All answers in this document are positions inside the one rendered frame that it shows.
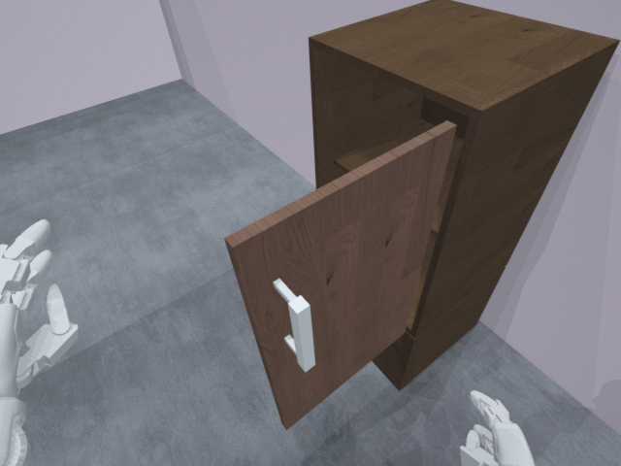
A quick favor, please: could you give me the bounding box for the cupboard door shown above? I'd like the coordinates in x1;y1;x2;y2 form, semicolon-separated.
224;120;457;430

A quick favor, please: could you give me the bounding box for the robot left hand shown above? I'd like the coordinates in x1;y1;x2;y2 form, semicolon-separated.
0;219;78;399

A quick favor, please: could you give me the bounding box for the robot left forearm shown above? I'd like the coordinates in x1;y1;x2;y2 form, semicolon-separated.
0;397;31;466

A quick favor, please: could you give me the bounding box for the handle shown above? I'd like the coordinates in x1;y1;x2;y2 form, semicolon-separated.
273;279;315;373

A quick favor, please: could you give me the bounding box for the robot right hand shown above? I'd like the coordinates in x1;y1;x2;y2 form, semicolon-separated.
460;390;535;466

